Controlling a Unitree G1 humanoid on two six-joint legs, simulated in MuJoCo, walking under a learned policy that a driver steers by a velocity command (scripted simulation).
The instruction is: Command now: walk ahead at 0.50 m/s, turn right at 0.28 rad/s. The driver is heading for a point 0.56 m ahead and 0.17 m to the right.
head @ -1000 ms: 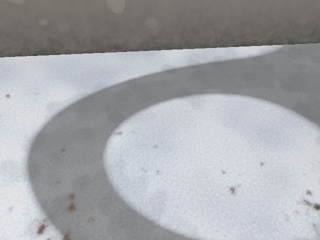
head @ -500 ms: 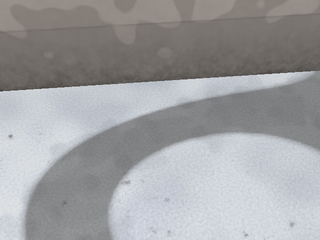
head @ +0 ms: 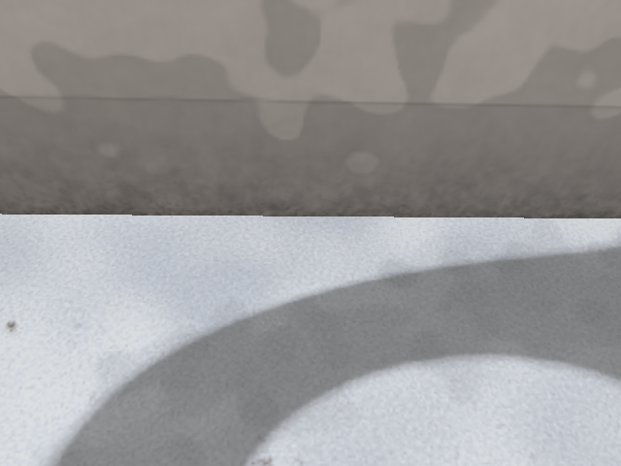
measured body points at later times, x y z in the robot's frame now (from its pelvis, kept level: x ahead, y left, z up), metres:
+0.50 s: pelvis +0.27 -0.05 -0.01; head +0.29 -0.06 +0.44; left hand +0.37 +0.20 -0.15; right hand +0.31 -0.32 -0.13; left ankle +0.30 +0.10 -0.66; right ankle +0.26 -0.08 -0.75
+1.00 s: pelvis +0.50 -0.07 +0.00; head +0.55 -0.07 +0.44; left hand +0.69 +0.14 -0.15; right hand +0.48 -0.35 -0.12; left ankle +0.62 -0.03 -0.75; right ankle +0.40 -0.16 -0.67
